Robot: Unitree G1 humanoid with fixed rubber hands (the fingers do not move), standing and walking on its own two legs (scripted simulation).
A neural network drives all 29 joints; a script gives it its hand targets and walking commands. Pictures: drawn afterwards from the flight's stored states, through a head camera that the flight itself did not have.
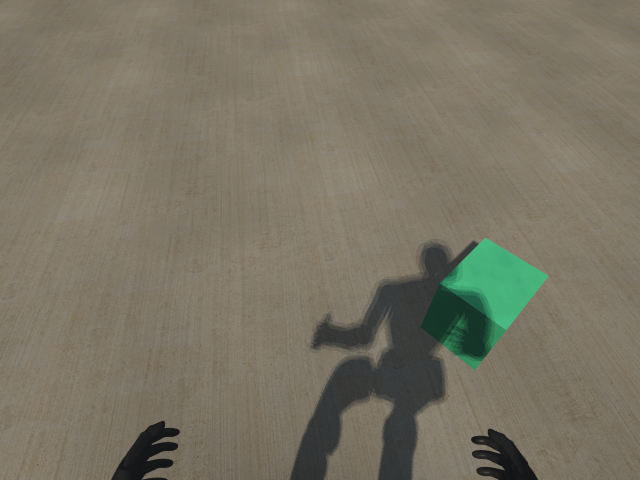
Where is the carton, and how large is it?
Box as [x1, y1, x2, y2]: [421, 238, 547, 369]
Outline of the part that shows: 486,238 484,238 440,282 421,325 423,329 474,369 547,276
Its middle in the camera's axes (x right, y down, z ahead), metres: +0.54 +0.21 +1.28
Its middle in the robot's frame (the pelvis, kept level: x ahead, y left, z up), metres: +0.75 -0.54 -0.62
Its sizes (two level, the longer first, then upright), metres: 0.267 0.217 0.270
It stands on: the floor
